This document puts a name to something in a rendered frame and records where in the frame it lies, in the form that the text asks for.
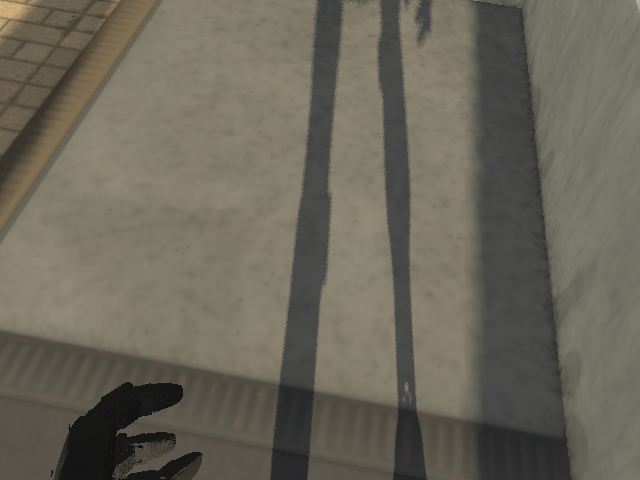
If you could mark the left robot hand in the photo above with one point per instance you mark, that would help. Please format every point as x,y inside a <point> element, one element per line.
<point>92,451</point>

